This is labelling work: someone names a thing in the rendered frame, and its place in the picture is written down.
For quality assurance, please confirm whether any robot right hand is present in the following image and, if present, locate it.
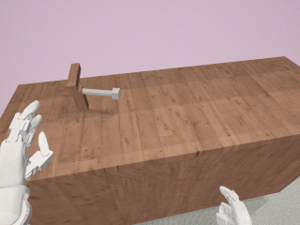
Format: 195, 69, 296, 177
216, 186, 253, 225

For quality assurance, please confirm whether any left robot forearm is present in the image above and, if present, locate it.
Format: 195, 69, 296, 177
0, 185, 33, 225

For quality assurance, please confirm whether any counter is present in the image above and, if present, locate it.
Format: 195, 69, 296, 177
0, 56, 300, 225

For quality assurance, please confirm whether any tap lever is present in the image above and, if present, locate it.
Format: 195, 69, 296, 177
82, 88, 121, 100

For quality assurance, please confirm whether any robot left hand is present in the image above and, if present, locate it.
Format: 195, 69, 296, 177
0, 100, 53, 188

